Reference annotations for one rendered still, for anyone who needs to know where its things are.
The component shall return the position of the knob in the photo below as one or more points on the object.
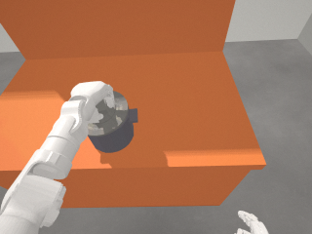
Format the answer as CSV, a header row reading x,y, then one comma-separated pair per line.
x,y
102,107

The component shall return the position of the pot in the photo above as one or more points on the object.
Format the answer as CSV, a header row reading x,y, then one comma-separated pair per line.
x,y
118,139

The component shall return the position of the robot left hand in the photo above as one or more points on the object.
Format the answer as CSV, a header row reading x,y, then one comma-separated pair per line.
x,y
97,91

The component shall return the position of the left robot forearm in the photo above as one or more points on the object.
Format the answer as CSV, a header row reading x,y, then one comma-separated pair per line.
x,y
54,158

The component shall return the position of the left robot upper arm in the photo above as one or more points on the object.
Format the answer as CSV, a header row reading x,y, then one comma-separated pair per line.
x,y
35,203

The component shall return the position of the robot right hand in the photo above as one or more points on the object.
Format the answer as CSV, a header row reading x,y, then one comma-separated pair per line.
x,y
256,227

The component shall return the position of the table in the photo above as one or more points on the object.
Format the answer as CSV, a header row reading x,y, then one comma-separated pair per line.
x,y
193,141

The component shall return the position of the lid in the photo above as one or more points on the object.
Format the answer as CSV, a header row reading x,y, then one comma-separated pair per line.
x,y
111,121

